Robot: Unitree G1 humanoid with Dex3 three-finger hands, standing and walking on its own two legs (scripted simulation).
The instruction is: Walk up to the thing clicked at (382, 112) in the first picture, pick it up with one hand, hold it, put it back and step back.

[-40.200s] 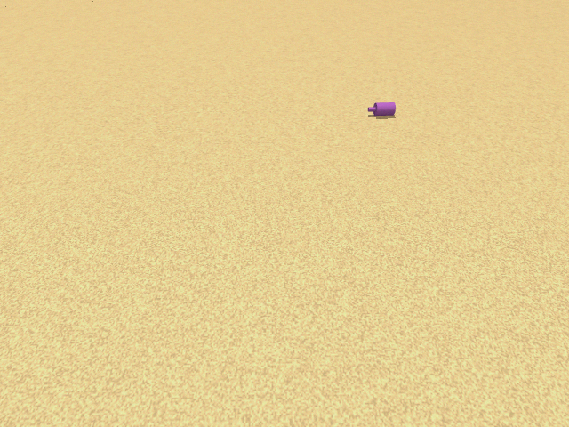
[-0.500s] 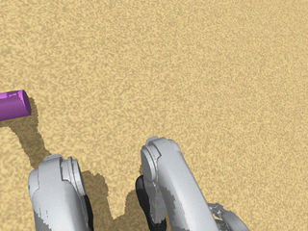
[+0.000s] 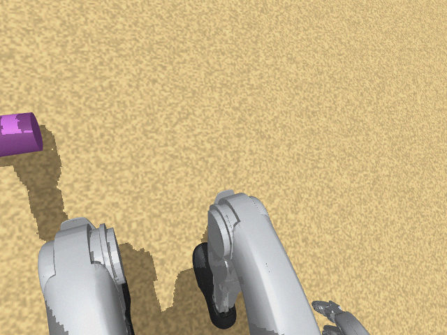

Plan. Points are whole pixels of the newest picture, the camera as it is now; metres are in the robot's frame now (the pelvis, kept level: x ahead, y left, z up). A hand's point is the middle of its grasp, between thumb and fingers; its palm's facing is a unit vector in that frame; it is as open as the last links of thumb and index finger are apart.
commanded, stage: withdraw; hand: left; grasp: from above
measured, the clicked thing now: out of the picture +0.51 +0.36 -0.30
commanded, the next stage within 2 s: home in 0.02 s
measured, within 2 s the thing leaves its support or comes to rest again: neither
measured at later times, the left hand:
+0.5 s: hand out of the picture +0.43 +0.33 -0.03, palm faces -0.31 -0.42 -0.85, open 10.4 cm
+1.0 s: hand out of the picture +0.27 +0.26 +0.17, palm faces +0.07 -0.91 -0.40, open 7.4 cm
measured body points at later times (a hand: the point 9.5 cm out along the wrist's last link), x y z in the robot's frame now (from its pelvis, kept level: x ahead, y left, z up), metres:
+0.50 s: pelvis +0.02 +0.01 +0.08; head +0.23 +0.08 +0.47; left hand +0.44 +0.35 +0.02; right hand +0.11 -0.25 -0.03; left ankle +0.09 +0.12 -0.30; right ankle +0.11 -0.11 -0.30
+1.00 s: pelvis +0.04 +0.00 +0.27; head +0.14 +0.06 +0.71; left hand +0.26 +0.31 +0.20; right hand +0.27 -0.20 +0.19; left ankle +0.09 +0.12 -0.30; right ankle +0.11 -0.11 -0.30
